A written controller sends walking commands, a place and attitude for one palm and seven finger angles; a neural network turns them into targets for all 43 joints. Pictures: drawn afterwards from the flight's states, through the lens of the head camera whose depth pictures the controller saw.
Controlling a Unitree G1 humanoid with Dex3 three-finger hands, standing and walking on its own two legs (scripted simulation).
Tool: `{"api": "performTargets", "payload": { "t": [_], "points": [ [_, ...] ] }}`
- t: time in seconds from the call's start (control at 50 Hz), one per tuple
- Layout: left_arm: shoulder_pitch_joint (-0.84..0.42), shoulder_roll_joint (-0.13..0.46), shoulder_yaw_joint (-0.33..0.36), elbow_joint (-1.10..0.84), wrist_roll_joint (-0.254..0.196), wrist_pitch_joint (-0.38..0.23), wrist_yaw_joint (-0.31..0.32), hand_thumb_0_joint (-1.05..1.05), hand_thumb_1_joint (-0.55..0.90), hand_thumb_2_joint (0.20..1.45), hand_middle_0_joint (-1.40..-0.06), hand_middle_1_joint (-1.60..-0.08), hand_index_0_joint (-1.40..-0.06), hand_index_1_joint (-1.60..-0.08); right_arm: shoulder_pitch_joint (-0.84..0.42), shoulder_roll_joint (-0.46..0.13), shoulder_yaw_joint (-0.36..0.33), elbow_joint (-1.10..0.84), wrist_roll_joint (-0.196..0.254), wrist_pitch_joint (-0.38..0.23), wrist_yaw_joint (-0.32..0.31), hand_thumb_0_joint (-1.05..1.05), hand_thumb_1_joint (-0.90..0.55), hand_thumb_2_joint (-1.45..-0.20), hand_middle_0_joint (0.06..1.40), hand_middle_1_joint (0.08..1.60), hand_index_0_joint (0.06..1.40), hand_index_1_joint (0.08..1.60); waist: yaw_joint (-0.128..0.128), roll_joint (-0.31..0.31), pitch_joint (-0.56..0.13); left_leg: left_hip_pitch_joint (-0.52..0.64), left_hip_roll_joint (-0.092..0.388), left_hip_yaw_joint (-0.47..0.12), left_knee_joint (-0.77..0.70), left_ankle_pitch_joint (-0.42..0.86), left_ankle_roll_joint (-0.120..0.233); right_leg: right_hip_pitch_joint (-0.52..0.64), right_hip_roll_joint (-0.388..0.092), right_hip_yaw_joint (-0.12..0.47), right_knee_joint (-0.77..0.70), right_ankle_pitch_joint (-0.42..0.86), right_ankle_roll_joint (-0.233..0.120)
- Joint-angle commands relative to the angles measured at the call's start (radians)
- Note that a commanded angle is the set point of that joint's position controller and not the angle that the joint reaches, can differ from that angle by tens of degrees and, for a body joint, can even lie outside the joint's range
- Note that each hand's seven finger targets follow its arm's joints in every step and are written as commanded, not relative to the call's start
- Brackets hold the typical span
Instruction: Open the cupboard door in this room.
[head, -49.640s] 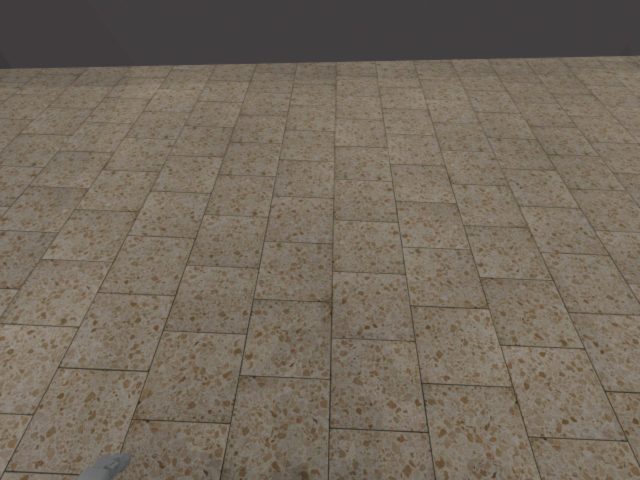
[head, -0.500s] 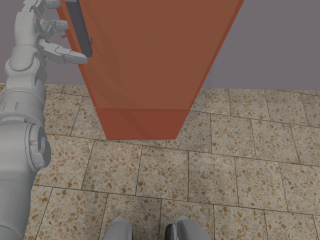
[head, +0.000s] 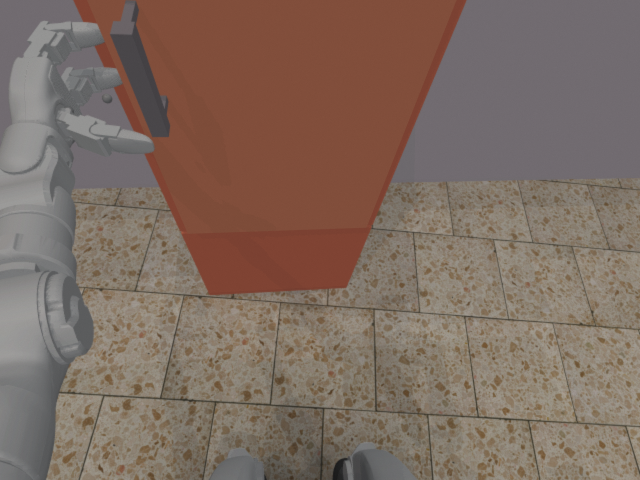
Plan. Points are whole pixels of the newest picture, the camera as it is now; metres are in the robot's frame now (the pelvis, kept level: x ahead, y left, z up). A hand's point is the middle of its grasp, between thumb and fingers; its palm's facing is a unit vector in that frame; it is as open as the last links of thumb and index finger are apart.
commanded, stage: move the hooked fingers beside the handle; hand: left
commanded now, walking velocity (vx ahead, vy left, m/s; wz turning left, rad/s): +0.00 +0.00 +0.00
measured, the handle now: (146, 74) +0.56 +0.16 +0.13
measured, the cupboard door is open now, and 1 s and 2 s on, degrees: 0 0 0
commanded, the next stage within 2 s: slide the fingers in behind the handle in 1.46 s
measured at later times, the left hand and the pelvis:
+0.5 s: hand (101, 103) +0.52 +0.21 +0.12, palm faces +0.00 -1.00 -0.01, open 14.2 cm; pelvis +0.00 +0.00 +0.00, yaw -1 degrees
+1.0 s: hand (84, 104) +0.52 +0.22 +0.13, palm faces -0.01 -1.00 +0.00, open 14.0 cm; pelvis -0.01 +0.00 +0.00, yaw -1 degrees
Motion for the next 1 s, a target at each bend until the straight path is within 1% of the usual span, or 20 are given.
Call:
{"api": "performTargets", "payload": {
  "t": [0.0,0.1,0.16,0.2,0.26,0.32,0.34,0.36,0.44,0.46,0.52,0.6,0.66,0.76,0.78,0.82,0.88,0.92,0.94,0.98],
  "points": [
    [-0.458,0.144,0.001,-0.208,0.004,-0.061,-0.047,0.000,-0.500,0.300,-0.300,-1.200,-0.300,-1.200,0.191,-0.192,-0.068,-0.038,0.009,-0.005,-0.019,0.000,-0.900,-0.900,0.200,0.300,0.200,0.300,-0.049,0.125,-0.429,0.448,-0.018,-0.066,-0.076,0.508,0.000,0.069,0.067,0.030,-0.061,0.361,-0.022],
    [-0.440,0.183,0.022,-0.185,0.010,-0.056,-0.053,0.000,-0.500,0.300,-0.300,-1.200,-0.300,-1.200,0.187,-0.194,-0.066,-0.045,0.012,0.000,-0.027,0.000,-0.900,-0.900,0.200,0.300,0.200,0.300,-0.048,0.122,-0.409,0.424,-0.020,-0.058,-0.079,0.488,0.005,0.079,0.065,0.038,-0.066,0.363,-0.020],
    [-0.437,0.253,0.068,-0.211,0.011,-0.064,-0.061,0.000,-0.500,0.300,-0.300,-1.200,-0.300,-1.200,0.190,-0.196,-0.065,-0.052,0.012,0.005,-0.031,0.000,-0.900,-0.900,0.200,0.300,0.200,0.300,-0.034,0.139,-0.458,0.430,-0.019,-0.053,-0.077,0.527,0.004,0.121,0.062,0.043,-0.055,0.406,-0.019],
    [-0.391,0.237,0.060,-0.195,0.009,-0.059,-0.075,0.000,-0.500,0.300,-0.300,-1.200,-0.300,-1.200,0.184,-0.193,-0.063,-0.060,0.014,0.009,-0.032,0.000,-0.900,-0.900,0.200,0.300,0.200,0.300,-0.025,0.141,-0.452,0.430,-0.019,-0.051,-0.074,0.546,0.002,0.121,0.063,0.039,-0.054,0.412,-0.020],
    [-0.413,0.287,0.089,-0.220,0.006,-0.063,-0.082,0.000,-0.500,0.300,-0.300,-1.200,-0.300,-1.200,0.182,-0.198,-0.065,-0.064,0.014,0.015,-0.036,0.000,-0.900,-0.900,0.200,0.300,0.200,0.300,-0.029,0.139,-0.456,0.425,-0.017,-0.046,-0.074,0.540,0.005,0.136,0.062,0.046,-0.057,0.425,-0.016],
    [-0.372,0.282,0.093,-0.221,0.001,-0.059,-0.089,0.000,-0.500,0.300,-0.300,-1.200,-0.300,-1.200,0.179,-0.196,-0.065,-0.074,0.015,0.019,-0.038,0.000,-0.900,-0.900,0.200,0.300,0.200,0.300,-0.020,0.125,-0.462,0.418,-0.019,-0.039,-0.077,0.546,0.007,0.161,0.064,0.047,-0.060,0.445,-0.015],
    [-0.385,0.314,0.117,-0.249,-0.004,-0.070,-0.088,0.000,-0.500,0.300,-0.300,-1.200,-0.300,-1.200,0.183,-0.199,-0.065,-0.075,0.015,0.020,-0.040,0.000,-0.900,-0.900,0.200,0.300,0.200,0.300,-0.015,0.132,-0.473,0.430,-0.017,-0.045,-0.077,0.571,0.006,0.168,0.064,0.047,-0.056,0.455,-0.019],
    [-0.391,0.299,0.102,-0.266,-0.001,-0.072,-0.091,0.000,-0.500,0.300,-0.300,-1.200,-0.300,-1.200,0.178,-0.196,-0.067,-0.076,0.016,0.021,-0.039,0.000,-0.900,-0.900,0.200,0.300,0.200,0.300,-0.016,0.153,-0.492,0.454,-0.014,-0.046,-0.078,0.587,0.003,0.159,0.065,0.046,-0.055,0.455,-0.016],
    [-0.390,0.299,0.103,-0.244,-0.007,-0.071,-0.089,0.000,-0.500,0.300,-0.300,-1.200,-0.300,-1.200,0.174,-0.197,-0.065,-0.073,0.017,0.025,-0.041,0.000,-0.900,-0.900,0.200,0.300,0.200,0.300,-0.025,0.125,-0.429,0.425,-0.016,-0.043,-0.083,0.538,0.007,0.146,0.066,0.044,-0.066,0.424,-0.016],
    [-0.383,0.328,0.123,-0.242,-0.001,-0.071,-0.088,0.000,-0.500,0.300,-0.300,-1.200,-0.300,-1.200,0.175,-0.201,-0.066,-0.074,0.017,0.027,-0.042,0.000,-0.900,-0.900,0.200,0.300,0.200,0.300,-0.015,0.134,-0.447,0.426,-0.016,-0.044,-0.085,0.538,0.005,0.153,0.065,0.047,-0.064,0.424,-0.015],
    [-0.379,0.333,0.119,-0.224,0.002,-0.069,-0.089,0.000,-0.500,0.300,-0.300,-1.200,-0.300,-1.200,0.167,-0.200,-0.063,-0.079,0.019,0.027,-0.045,0.000,-0.900,-0.900,0.200,0.300,0.200,0.300,-0.021,0.132,-0.422,0.402,-0.019,-0.038,-0.091,0.500,0.007,0.155,0.063,0.050,-0.070,0.409,-0.014],
    [-0.392,0.396,0.149,-0.213,0.009,-0.077,-0.098,0.000,-0.500,0.300,-0.300,-1.200,-0.300,-1.200,0.163,-0.204,-0.059,-0.079,0.021,0.026,-0.052,0.000,-0.900,-0.900,0.200,0.300,0.200,0.300,-0.017,0.128,-0.423,0.375,-0.021,-0.038,-0.090,0.465,0.009,0.172,0.060,0.057,-0.070,0.399,-0.014],
    [-0.381,0.395,0.141,-0.169,0.007,-0.073,-0.109,0.000,-0.500,0.300,-0.300,-1.200,-0.300,-1.200,0.161,-0.207,-0.056,-0.081,0.024,0.024,-0.056,0.000,-0.900,-0.900,0.200,0.300,0.200,0.300,-0.032,0.101,-0.399,0.348,-0.023,-0.032,-0.091,0.426,0.014,0.169,0.061,0.062,-0.077,0.383,-0.009],
    [-0.439,0.372,0.106,-0.175,0.001,-0.070,-0.134,0.000,-0.500,0.300,-0.300,-1.200,-0.300,-1.200,0.167,-0.212,-0.055,-0.073,0.024,0.016,-0.063,0.000,-0.900,-0.900,0.200,0.300,0.200,0.300,-0.050,0.150,-0.412,0.391,-0.017,-0.046,-0.087,0.409,0.009,0.103,0.060,0.056,-0.079,0.328,-0.012],
    [-0.426,0.371,0.106,-0.150,-0.001,-0.065,-0.138,0.000,-0.500,0.300,-0.300,-1.200,-0.300,-1.200,0.166,-0.213,-0.053,-0.071,0.024,0.015,-0.064,0.000,-0.900,-0.900,0.200,0.300,0.200,0.300,-0.051,0.133,-0.394,0.377,-0.017,-0.047,-0.087,0.393,0.009,0.099,0.060,0.055,-0.082,0.314,-0.012],
    [-0.432,0.410,0.131,-0.159,-0.005,-0.063,-0.143,0.000,-0.500,0.300,-0.300,-1.200,-0.300,-1.200,0.169,-0.218,-0.052,-0.074,0.023,0.014,-0.066,0.000,-0.900,-0.900,0.200,0.300,0.200,0.300,-0.041,0.135,-0.412,0.364,-0.017,-0.048,-0.088,0.390,0.009,0.116,0.060,0.057,-0.077,0.316,-0.013],
    [-0.446,0.390,0.119,-0.187,-0.002,-0.069,-0.142,0.000,-0.500,0.300,-0.300,-1.200,-0.300,-1.200,0.174,-0.214,-0.053,-0.071,0.019,0.012,-0.064,0.000,-0.900,-0.900,0.200,0.300,0.200,0.300,-0.037,0.188,-0.446,0.416,-0.015,-0.055,-0.083,0.440,0.003,0.091,0.061,0.049,-0.069,0.325,-0.016],
    [-0.436,0.366,0.109,-0.208,-0.005,-0.070,-0.139,0.000,-0.500,0.300,-0.300,-1.200,-0.300,-1.200,0.174,-0.212,-0.056,-0.071,0.017,0.011,-0.060,0.000,-0.900,-0.900,0.200,0.300,0.200,0.300,-0.036,0.193,-0.456,0.440,-0.011,-0.058,-0.080,0.457,0.001,0.078,0.063,0.045,-0.070,0.322,-0.016],
    [-0.422,0.391,0.137,-0.213,-0.007,-0.075,-0.135,0.000,-0.500,0.300,-0.300,-1.200,-0.300,-1.200,0.183,-0.214,-0.057,-0.072,0.015,0.012,-0.060,0.000,-0.900,-0.900,0.200,0.300,0.200,0.300,-0.024,0.182,-0.468,0.445,-0.011,-0.062,-0.080,0.484,0.000,0.093,0.065,0.042,-0.064,0.335,-0.020],
    [-0.426,0.380,0.121,-0.197,-0.006,-0.063,-0.130,0.000,-0.500,0.300,-0.300,-1.200,-0.300,-1.200,0.176,-0.213,-0.055,-0.072,0.019,0.017,-0.059,0.000,-0.900,-0.900,0.200,0.300,0.200,0.300,-0.035,0.172,-0.440,0.423,-0.010,-0.057,-0.083,0.463,0.001,0.091,0.064,0.044,-0.070,0.334,-0.014]
  ]
}}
